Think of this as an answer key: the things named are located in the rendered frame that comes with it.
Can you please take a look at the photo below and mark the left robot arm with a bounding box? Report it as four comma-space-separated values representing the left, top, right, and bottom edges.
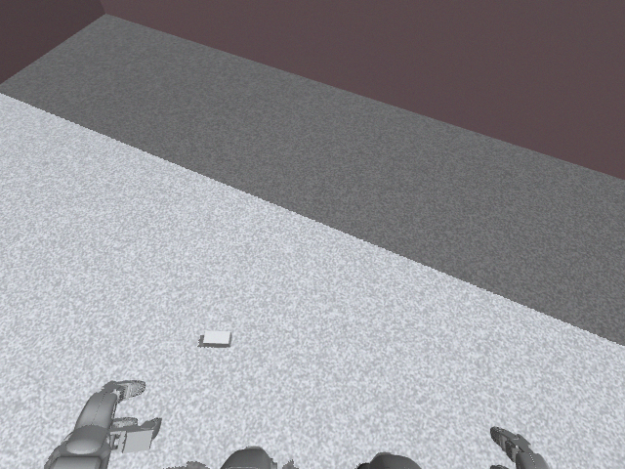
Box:
49, 425, 111, 469

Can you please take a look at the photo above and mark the small box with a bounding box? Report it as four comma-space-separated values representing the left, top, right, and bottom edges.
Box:
203, 330, 232, 347

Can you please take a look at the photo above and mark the right robot hand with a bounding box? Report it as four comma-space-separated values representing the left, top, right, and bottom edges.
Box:
490, 427, 550, 469

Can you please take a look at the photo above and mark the left robot hand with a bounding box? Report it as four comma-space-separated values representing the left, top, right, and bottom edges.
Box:
73, 380, 162, 453

